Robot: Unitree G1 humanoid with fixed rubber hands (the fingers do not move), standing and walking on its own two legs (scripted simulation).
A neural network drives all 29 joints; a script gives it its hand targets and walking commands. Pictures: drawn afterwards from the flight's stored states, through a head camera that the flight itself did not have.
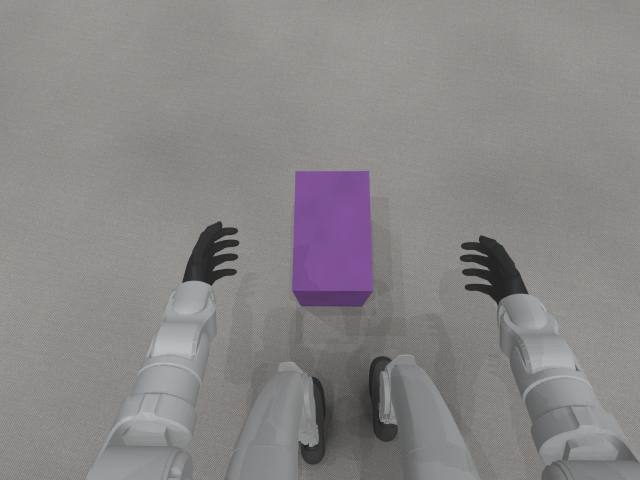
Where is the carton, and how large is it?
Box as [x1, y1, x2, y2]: [292, 171, 372, 305]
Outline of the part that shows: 295,171 292,290 301,305 362,305 372,291 368,171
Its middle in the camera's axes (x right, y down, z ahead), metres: +0.03 +0.02 +1.00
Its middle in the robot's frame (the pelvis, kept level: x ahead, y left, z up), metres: +0.51 +0.02 -0.56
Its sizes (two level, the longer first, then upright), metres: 0.282 0.173 0.280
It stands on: the floor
